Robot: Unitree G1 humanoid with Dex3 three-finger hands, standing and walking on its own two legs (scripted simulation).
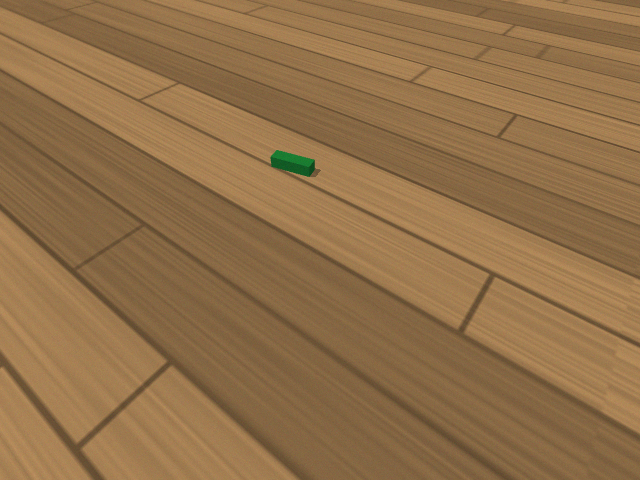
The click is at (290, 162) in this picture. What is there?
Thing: lying carton
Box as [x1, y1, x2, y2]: [271, 150, 314, 176]
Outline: 271,156 271,166 309,176 314,169 313,159 276,150
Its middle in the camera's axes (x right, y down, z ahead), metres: -0.14 -0.42 +2.08
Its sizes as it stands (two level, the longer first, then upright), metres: 0.229 0.072 0.065
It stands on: the floor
